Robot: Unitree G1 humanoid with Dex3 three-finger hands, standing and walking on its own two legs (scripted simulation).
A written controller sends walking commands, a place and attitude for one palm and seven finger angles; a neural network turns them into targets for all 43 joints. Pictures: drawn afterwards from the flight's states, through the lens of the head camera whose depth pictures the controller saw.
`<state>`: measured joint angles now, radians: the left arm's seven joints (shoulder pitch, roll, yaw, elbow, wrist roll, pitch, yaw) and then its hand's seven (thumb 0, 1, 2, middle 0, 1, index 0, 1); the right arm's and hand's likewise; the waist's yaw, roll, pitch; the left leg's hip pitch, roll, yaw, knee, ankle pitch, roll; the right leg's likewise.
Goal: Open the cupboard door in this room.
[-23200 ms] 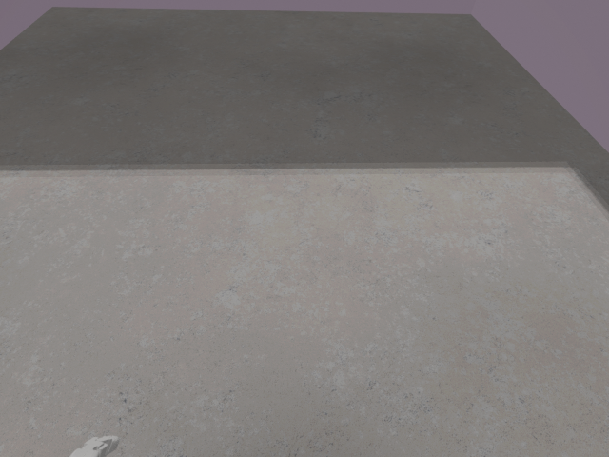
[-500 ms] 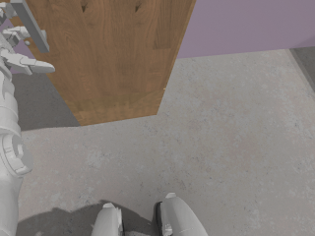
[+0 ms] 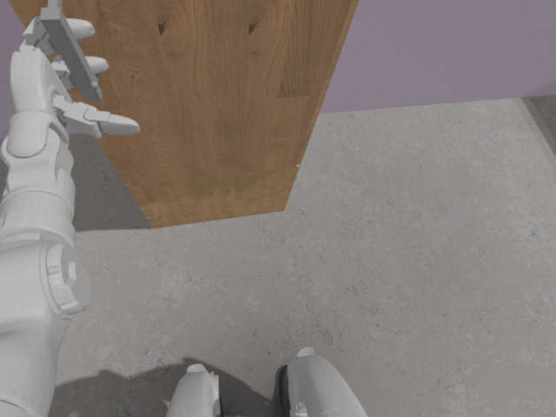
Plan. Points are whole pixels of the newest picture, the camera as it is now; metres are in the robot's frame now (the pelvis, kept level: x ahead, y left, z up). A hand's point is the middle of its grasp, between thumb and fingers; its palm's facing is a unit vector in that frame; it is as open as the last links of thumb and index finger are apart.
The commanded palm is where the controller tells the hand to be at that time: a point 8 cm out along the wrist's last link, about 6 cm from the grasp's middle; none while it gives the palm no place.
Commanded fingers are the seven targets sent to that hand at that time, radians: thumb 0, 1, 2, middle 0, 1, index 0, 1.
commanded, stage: slide the fingers in behind the handle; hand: left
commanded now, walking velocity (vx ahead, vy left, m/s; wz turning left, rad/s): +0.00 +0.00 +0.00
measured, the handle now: (76, 49) +0.59 +0.21 +0.09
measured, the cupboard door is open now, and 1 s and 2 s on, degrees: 0 0 29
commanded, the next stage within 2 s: close the thumb around the handle in 0.34 s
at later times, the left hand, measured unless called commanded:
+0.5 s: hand (91, 85) +0.54 +0.19 +0.08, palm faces +0.08 -1.00 -0.02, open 14.0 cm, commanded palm +0.52 +0.23 +0.07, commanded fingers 0.00 -0.28 0.40 -0.32 -1.22 -0.32 -1.22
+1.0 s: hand (94, 85) +0.54 +0.19 +0.08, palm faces +0.09 -1.00 -0.02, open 6.5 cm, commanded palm +0.52 +0.23 +0.07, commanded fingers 0.00 0.90 0.90 -0.40 -1.35 -0.40 -1.35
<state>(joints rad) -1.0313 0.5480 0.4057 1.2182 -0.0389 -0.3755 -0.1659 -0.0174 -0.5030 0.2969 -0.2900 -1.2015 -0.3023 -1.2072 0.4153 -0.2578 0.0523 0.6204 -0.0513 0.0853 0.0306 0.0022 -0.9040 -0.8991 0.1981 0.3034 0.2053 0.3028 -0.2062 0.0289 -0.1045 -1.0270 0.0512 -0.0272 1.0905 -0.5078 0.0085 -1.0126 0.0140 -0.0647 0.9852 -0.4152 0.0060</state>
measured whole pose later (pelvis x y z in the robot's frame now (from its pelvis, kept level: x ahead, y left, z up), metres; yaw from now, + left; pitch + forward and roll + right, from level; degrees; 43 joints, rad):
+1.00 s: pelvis +0.00 +0.00 +0.00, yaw +0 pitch +25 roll -4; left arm -1.03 0.56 0.44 1.24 -0.02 -0.39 -0.15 0.00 0.58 0.76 -0.38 -1.31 -0.38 -1.31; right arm 0.41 -0.26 0.06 0.61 -0.05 0.07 0.02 0.00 -0.90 -0.90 0.20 0.30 0.21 0.30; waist -0.22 0.03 -0.10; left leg -1.03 0.05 -0.01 1.10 -0.51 0.01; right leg -1.02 0.02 -0.05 1.00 -0.41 0.01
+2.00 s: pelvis +0.01 -0.01 +0.02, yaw +2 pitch +16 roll -1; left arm -0.25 -0.14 -0.03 0.41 0.10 -0.30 0.63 0.01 0.73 0.80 -0.33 -1.33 -0.35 -1.31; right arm 0.21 -0.18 -0.01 0.58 -0.09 0.02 0.07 0.01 -0.91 -0.90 0.19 0.30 0.20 0.30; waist -0.02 0.02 -0.16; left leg -0.75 0.02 0.00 0.97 -0.49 0.00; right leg -0.77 -0.01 -0.04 0.94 -0.44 0.00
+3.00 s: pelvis -0.01 -0.05 +0.02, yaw +4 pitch +12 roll +1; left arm -0.10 -0.13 -0.16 0.34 0.10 -0.27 0.65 -0.01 -0.46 0.31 -0.26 -0.94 -0.26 -0.93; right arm 0.19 -0.18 -0.01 0.63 -0.09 -0.03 0.01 0.01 -0.90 -0.90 0.20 0.30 0.20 0.30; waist -0.01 0.03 -0.14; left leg -0.70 0.02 -0.04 0.95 -0.45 -0.05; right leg -0.73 -0.01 -0.08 0.96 -0.44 -0.05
